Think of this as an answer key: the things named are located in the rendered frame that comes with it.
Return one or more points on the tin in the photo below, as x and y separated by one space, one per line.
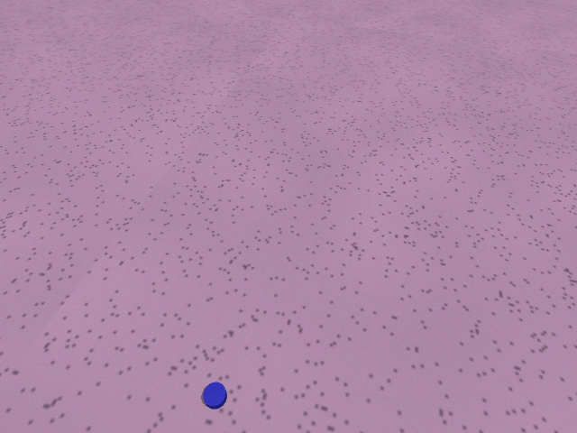
215 395

